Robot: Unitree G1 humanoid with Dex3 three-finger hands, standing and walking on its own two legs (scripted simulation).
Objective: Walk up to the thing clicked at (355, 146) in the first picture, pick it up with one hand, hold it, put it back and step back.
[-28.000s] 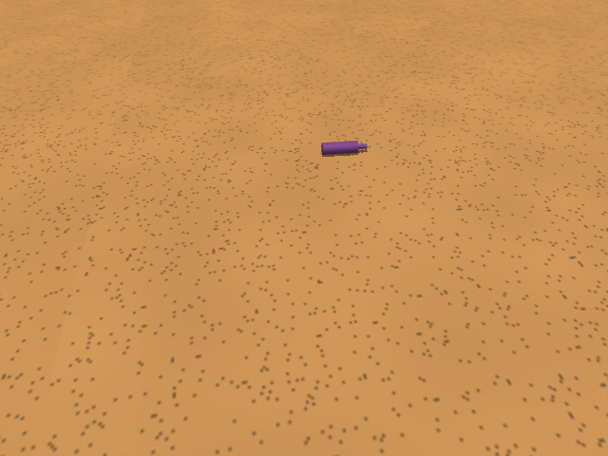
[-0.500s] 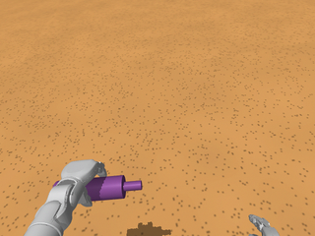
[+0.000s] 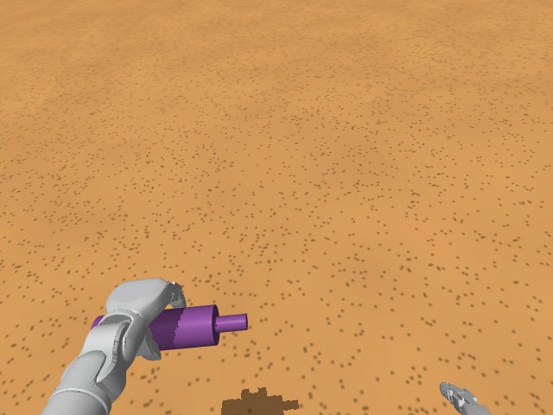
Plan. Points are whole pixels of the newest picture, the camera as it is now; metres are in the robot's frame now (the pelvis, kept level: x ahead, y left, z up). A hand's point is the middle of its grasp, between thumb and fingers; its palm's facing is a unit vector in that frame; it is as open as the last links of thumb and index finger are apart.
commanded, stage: crouch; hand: left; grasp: from above
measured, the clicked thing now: (173, 328) +0.31 +0.20 -0.06
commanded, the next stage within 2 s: lower in 1.98 s
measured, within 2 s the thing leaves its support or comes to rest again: neither
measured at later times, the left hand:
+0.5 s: hand (164, 349) +0.30 +0.24 -0.14, palm faces -0.45 +0.01 -0.89, open 9.2 cm
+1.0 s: hand (192, 366) +0.36 +0.26 -0.39, palm faces -0.46 +0.01 -0.89, open 9.3 cm
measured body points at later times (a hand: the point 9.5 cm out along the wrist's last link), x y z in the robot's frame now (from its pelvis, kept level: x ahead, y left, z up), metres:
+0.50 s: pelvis -0.01 +0.00 -0.04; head +0.06 +0.01 +0.40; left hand +0.32 +0.23 -0.09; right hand +0.11 -0.27 -0.16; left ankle +0.02 +0.13 -0.74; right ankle +0.02 -0.14 -0.74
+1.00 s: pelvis -0.05 +0.01 -0.25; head +0.13 +0.03 +0.16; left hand +0.38 +0.25 -0.34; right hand +0.00 -0.26 -0.37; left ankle +0.02 +0.13 -0.74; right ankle +0.02 -0.14 -0.74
